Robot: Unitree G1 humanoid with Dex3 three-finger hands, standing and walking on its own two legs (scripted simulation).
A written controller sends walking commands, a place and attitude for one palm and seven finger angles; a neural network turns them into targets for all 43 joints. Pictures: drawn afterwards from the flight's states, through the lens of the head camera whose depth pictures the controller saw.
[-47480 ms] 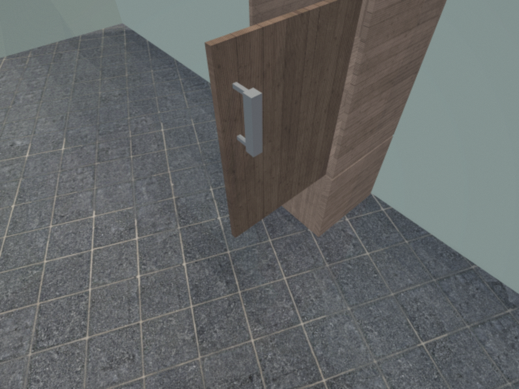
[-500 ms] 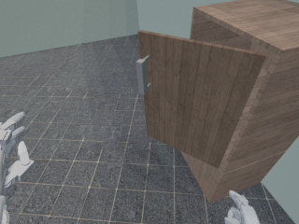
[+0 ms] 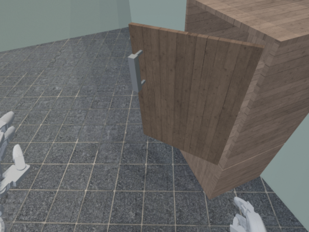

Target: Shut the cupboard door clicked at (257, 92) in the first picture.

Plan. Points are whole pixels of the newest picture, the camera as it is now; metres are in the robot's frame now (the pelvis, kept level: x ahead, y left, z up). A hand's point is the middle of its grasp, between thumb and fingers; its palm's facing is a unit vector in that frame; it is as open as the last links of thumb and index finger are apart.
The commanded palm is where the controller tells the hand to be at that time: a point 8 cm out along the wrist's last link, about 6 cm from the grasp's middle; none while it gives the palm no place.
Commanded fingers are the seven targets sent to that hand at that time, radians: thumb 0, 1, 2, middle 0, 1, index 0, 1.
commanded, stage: step back with the hand held close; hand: left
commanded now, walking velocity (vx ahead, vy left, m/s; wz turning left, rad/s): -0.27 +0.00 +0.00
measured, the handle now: (138, 71) +0.64 +0.12 +0.09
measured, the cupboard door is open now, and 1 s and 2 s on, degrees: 39 39 39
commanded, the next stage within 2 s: stop stepping back and stand still in 1.24 s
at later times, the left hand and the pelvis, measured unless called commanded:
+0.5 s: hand (5, 197) +0.14 +0.29 +0.14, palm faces +0.44 -0.77 -0.47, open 7.4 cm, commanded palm +0.08 +0.32 +0.18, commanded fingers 0.00 0.90 0.90 -0.20 -0.30 -0.20 -0.30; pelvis -0.06 +0.02 -0.02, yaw -1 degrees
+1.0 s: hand out of the picture +0.08 +0.30 +0.14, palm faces +0.44 -0.74 -0.51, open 7.4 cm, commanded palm +0.00 +0.33 +0.18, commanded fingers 0.00 0.90 0.90 -0.20 -0.30 -0.20 -0.30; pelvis -0.11 +0.03 -0.03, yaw +4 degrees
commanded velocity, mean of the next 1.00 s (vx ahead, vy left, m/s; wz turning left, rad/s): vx -0.32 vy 0.00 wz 0.00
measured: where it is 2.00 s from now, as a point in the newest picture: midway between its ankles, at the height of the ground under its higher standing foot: outside the picture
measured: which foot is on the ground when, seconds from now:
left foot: down 0.00-1.00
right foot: down 0.00-0.94, up 0.96-1.00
